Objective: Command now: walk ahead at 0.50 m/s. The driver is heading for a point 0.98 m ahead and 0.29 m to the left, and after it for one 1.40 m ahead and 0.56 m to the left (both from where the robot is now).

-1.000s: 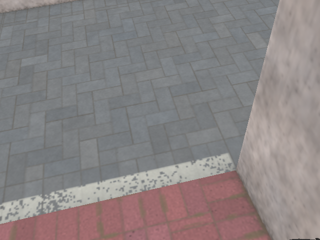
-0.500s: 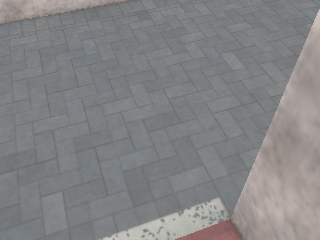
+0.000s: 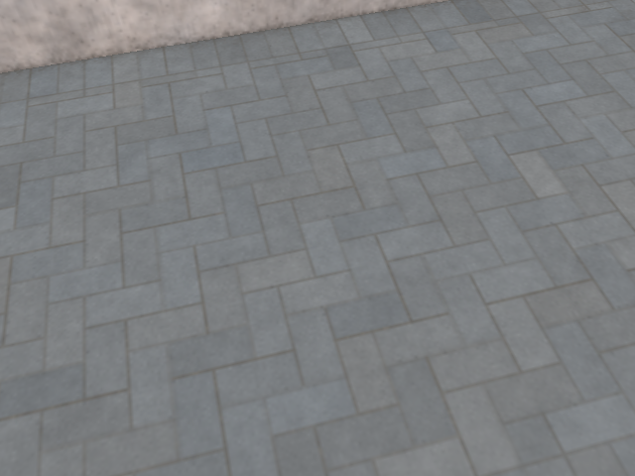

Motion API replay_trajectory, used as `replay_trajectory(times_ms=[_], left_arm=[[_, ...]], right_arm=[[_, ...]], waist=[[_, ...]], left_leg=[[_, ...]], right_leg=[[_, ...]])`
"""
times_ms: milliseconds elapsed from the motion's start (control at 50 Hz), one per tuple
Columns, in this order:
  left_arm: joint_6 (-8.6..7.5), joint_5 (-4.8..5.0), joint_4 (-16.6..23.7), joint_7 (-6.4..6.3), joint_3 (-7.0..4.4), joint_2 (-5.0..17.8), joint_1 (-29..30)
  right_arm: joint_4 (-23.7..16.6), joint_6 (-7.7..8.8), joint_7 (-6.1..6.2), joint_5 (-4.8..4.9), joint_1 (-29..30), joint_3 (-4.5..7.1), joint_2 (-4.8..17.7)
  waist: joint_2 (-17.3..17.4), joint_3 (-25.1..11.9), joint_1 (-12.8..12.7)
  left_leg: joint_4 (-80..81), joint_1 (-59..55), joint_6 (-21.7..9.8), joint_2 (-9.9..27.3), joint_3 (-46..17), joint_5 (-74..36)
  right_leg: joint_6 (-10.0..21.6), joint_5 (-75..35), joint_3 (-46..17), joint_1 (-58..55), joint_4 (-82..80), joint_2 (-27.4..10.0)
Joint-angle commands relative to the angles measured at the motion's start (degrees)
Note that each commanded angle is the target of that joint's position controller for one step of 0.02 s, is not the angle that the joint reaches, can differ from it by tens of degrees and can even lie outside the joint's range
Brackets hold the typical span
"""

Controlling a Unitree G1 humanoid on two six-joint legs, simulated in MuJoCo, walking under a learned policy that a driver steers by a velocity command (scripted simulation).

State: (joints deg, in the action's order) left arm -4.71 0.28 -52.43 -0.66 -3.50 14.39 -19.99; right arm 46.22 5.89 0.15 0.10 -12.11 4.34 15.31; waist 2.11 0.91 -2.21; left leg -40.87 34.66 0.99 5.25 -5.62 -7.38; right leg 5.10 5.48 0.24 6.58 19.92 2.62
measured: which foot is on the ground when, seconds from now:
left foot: up 0.00-0.16, down 0.18-0.68, up 0.70-1.00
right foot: down 0.00-0.22, up 0.24-0.62, down 0.64-1.00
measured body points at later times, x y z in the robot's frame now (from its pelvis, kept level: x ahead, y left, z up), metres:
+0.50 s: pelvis +0.26 +0.10 -0.04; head +0.28 +0.10 +0.40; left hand +0.39 +0.36 -0.17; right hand +0.28 -0.17 -0.18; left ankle +0.23 +0.18 -0.79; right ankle +0.38 -0.07 -0.74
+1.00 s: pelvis +0.34 +0.09 -0.06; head +0.37 +0.11 +0.39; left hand +0.46 +0.37 -0.18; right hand +0.46 -0.19 -0.18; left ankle +0.33 +0.22 -0.77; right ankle +0.44 -0.03 -0.79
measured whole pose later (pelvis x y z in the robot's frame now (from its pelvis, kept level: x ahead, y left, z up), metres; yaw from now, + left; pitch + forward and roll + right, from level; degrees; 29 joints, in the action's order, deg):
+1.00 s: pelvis +0.34 +0.09 -0.06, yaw +7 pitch +1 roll -1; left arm 0.7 -0.8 -49.7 -2.9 -3.9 14.3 -3.9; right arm 47.7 -3.5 2.6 1.6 -12.7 4.9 16.7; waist 0.1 2.9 0.5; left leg -46.6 22.9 2.0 3.3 0.7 22.3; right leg 0.5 6.0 6.0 19.9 25.4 -2.7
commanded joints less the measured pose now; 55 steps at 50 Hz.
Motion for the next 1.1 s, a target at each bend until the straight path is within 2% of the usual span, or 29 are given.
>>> replay_trajectory(times_ms=[20, 80, 160, 200, 220, 240, 260, 280, 300, 340, 380, 420, 460, 500, 580, 640, 660, 680, 700, 720, 740, 760, 800, 960, 1020, 1040, 1060, 1080, 1100], left_arm=[[-0.48, 1.27, 1.8, -0.91, -2.46, 8.3, -0.3], [0.00, 1.92, 1.3, -0.62, -2.70, 8.9, -0.8], [0.65, 1.87, 0.1, -1.28, -3.77, 11.6, -2.1], [0.55, 1.12, 0.3, -0.89, -2.68, 8.2, -3.4], [-0.32, -0.66, -0.1, 0.15, -0.74, 2.3, -10.3], [-1.26, -0.16, -1.5, 0.41, -0.26, 2.9, -14.9], [-1.90, 1.67, 0.4, 0.18, -1.04, 6.6, -10.1], [-1.28, 1.52, 2.2, -0.60, -1.69, 8.9, -0.2], [-1.05, 1.78, 3.7, -1.16, -1.73, 8.3, 1.4], [0.16, 0.42, 2.9, -1.51, -2.08, 7.2, 1.3], [0.65, 0.04, 2.5, -1.64, -1.93, 5.1, 1.5], [0.39, -0.56, 3.2, -1.42, -1.80, 4.3, 3.4], [-0.09, -0.62, 3.5, -0.93, -1.03, 2.5, 5.8], [-0.23, -0.88, 5.0, -0.29, -0.51, 1.7, 10.2], [0.32, -0.88, 6.3, 0.21, -0.49, 3.8, 13.0], [-0.15, -1.46, 5.0, -0.35, -1.83, 7.0, 8.4], [0.11, -2.15, 5.5, -0.59, -2.53, 11.1, 8.3], [0.82, -2.11, 4.7, -0.67, -2.43, 10.4, 5.2], [1.73, -1.56, 4.1, -0.60, -1.30, 6.1, 3.6], [2.23, -1.09, 4.1, -0.46, -0.63, 4.4, 4.4], [2.58, -1.03, 4.8, -0.56, -0.72, 5.8, 7.1], [2.80, -0.86, 5.8, -0.47, -0.68, 5.9, 10.7], [3.10, -1.70, 6.7, -0.62, -1.17, 7.2, 15.4], [4.77, -1.31, 6.2, -2.75, -2.56, 9.4, 18.0], [5.23, 0.09, 6.0, -2.72, -2.69, 10.0, 20.3], [5.34, 0.53, 5.2, -2.73, -2.42, 9.1, 20.4], [5.70, 0.50, 4.0, -2.28, -2.04, 6.7, 18.5], [5.87, -1.15, 5.1, -1.77, -1.30, 3.7, 15.7], [5.21, -1.25, 8.3, -2.21, -1.87, 5.3, 23.6]], right_arm=[[-3.2, 0.97, -1.19, 0.20, 1.9, -0.65, -0.3], [-5.6, 0.62, -1.64, 0.92, 7.2, -0.45, 2.4], [-6.1, 0.51, -2.13, 0.96, 6.4, -0.68, 3.3], [-1.9, 1.10, -1.86, -0.54, -6.3, 1.12, 7.3], [-0.9, 1.29, -2.11, -0.76, -12.9, 2.11, 11.7], [-0.8, 0.38, -2.52, 0.38, -16.2, 1.78, 10.6], [1.0, -0.25, -2.99, 1.45, -19.7, 2.34, 10.8], [-0.3, -0.58, -2.90, 0.83, -14.6, 1.14, 7.4], [-1.0, -0.75, -2.48, 0.42, -9.7, 1.19, 9.1], [-2.2, -0.43, -2.28, -0.22, -2.9, 0.32, 5.8], [-1.6, 0.04, -1.84, -0.62, -2.1, 0.41, 6.3], [0.1, 0.14, -1.10, -0.81, -3.8, 0.45, 6.5], [1.2, -0.34, -0.43, -0.49, -4.1, 0.36, 6.4], [2.3, -0.89, 0.15, -0.14, -5.7, 0.18, 6.9], [4.4, -1.51, 0.27, 0.45, -6.3, 0.30, 7.3], [5.9, -2.37, 0.17, 0.58, -7.4, 0.18, 5.9], [5.4, -1.82, 0.31, -0.15, -9.8, -0.10, 5.3], [6.5, -1.26, 0.73, -0.45, -15.3, -0.92, 2.7], [7.2, -1.79, 1.00, 0.15, -16.2, -1.49, 2.1], [6.0, -3.16, 1.29, 1.11, -12.5, -0.93, 4.3], [4.6, -4.59, 1.85, 1.72, -9.1, -0.21, 6.4], [3.3, -6.15, 2.62, 2.18, -6.9, 0.08, 6.0], [2.7, -8.29, 3.60, 1.55, -7.1, 0.57, 5.8], [-0.9, -9.11, 2.51, 1.46, -4.1, 1.37, 4.9], [-1.0, -9.35, 1.74, 1.19, -6.4, 1.86, 5.4], [-0.3, -9.31, 1.34, 0.68, -7.5, 2.23, 6.2], [-0.3, -9.46, 1.32, 0.35, -8.7, 2.62, 7.4], [-2.3, -9.51, 2.20, 0.73, -8.3, 3.97, 14.7], [-3.4, -8.12, 1.48, -1.11, -8.2, 3.89, 17.0]], waist=[[-7.2, 0.8, 0.0], [-7.7, 3.4, -0.6], [-4.9, 5.2, 1.0], [0.2, -3.7, 5.8], [13.5, -15.8, 5.3], [17.6, -21.7, 5.8], [12.6, -21.4, 7.9], [2.6, -11.1, 8.2], [4.8, -7.6, 6.0], [4.2, -3.0, 2.7], [3.8, -2.2, 1.8], [2.4, -2.4, 1.4], [2.3, -3.1, 2.0], [2.5, -3.0, 3.0], [3.2, -3.0, 3.4], [1.2, -4.3, 1.5], [-3.5, -7.5, 2.9], [-9.9, -14.6, 3.3], [-12.9, -18.7, 1.7], [-12.3, -16.5, 1.0], [-9.8, -12.2, 0.8], [-8.7, -9.2, 1.2], [-10.3, -6.4, 3.0], [-10.5, -6.0, 2.9], [-9.8, -5.7, 5.4], [-8.9, -4.8, 6.1], [-2.8, -2.3, 5.9], [16.6, 0.9, 2.9], [16.2, 0.7, 5.4]], left_leg=[[9.7, -10.4, -0.9, -2.6, 2.7, -15.9], [12.9, -8.7, -2.1, -1.5, 0.2, -10.1], [16.1, -8.6, -4.5, -0.5, 0.5, 4.4], [15.7, -27.9, -6.8, -1.5, 2.0, -5.5], [6.7, -51.3, -12.3, 10.7, -9.5, -20.0], [8.3, -59.8, -17.0, 16.6, -23.9, -17.4], [15.4, -58.0, -17.8, 17.2, -31.0, 3.2], [19.3, -48.4, -13.6, 12.6, -24.5, 6.0], [21.7, -40.1, -15.1, 14.3, -25.0, 8.3], [26.0, -26.8, -14.0, 10.1, -17.9, 7.9], [28.4, -23.3, -13.9, 8.1, -13.0, 0.6], [27.3, -23.7, -13.5, 7.3, -6.9, -17.6], [26.9, -23.4, -11.6, 4.7, -1.2, -23.8], [27.3, -22.8, -10.8, 3.4, 0.7, -21.3], [25.3, -26.0, -10.7, 4.7, -0.2, -16.0], [19.2, -28.9, -8.0, 2.6, -1.2, -7.3], [13.2, -24.3, -5.2, -1.4, 0.3, -2.3], [4.9, -16.2, -2.2, -4.7, 1.9, 15.0], [-2.9, -13.9, -0.2, -6.0, 2.2, 35.9], [-8.7, -11.1, 0.8, -5.3, 0.7, 46.6], [-13.8, -8.8, 1.3, -4.5, 0.4, 46.6], [-15.3, -7.3, 2.0, -3.8, 1.1, 44.4], [-14.2, -10.1, 2.6, -2.2, 1.5, 39.2], [-8.1, -14.8, 1.2, -1.8, 7.0, 29.8], [2.6, -21.5, -1.5, -3.1, 9.4, 23.2], [7.2, -23.4, -3.3, -4.1, 9.2, 21.8], [14.0, -25.5, -6.0, -2.6, 4.6, 18.9], [23.0, -27.5, -12.9, 11.4, -18.1, 6.9], [28.3, -22.2, -18.6, 14.6, -26.9, 11.4]], right_leg=[[5.2, -16.2, -4.4, 8.5, -4.3, -10.1], [5.6, -5.6, -8.6, 6.6, -1.2, -13.4], [4.7, -10.4, -11.8, 1.9, 6.4, -17.0], [1.8, -15.5, -7.3, 6.1, 25.4, -9.7], [-1.3, 14.4, -2.8, 22.3, 45.6, -4.5], [-3.6, 35.4, -4.5, 33.7, 58.9, -1.7], [-3.1, 32.7, -6.9, 39.4, 60.8, -3.4], [-2.6, 27.6, -4.0, 40.7, 58.4, -6.1], [-3.6, 21.8, -3.8, 40.7, 56.7, -7.5], [-4.5, 16.0, -4.8, 32.7, 48.0, -10.8], [-5.1, 11.2, -3.6, 30.1, 43.3, -10.3], [-5.9, 6.7, -3.2, 29.3, 35.8, -9.6], [-5.5, -0.5, -1.7, 25.2, 25.3, -7.8], [-5.4, -8.1, -0.6, 21.5, 17.8, -5.5], [-4.4, -9.2, -1.7, 17.6, 11.7, -4.1], [-2.3, -16.4, -2.2, 8.8, 1.8, -4.1], [0.2, -37.6, -6.0, -1.2, 6.1, -9.1], [6.2, -47.2, -12.4, -14.6, 9.0, -16.0], [10.5, -43.4, -18.6, -16.0, 7.4, -22.1], [10.8, -30.0, -22.2, -11.4, 4.0, -23.6], [9.9, -18.1, -22.1, -5.6, 1.0, -23.2], [8.9, -13.6, -20.4, -1.9, -0.5, -22.1], [7.0, -2.4, -15.6, 6.1, -4.4, -19.6], [7.1, 3.1, -5.7, 9.6, -5.6, -19.7], [3.6, 6.7, -2.5, 10.9, -2.2, -19.1], [1.1, 10.3, -0.1, 12.6, 0.9, -17.3], [-2.8, 14.7, 4.0, 16.4, 9.2, -13.6], [-9.0, 26.8, 10.0, 29.0, 27.1, -3.9], [-7.7, 31.1, -0.3, 32.4, 36.1, -0.3]])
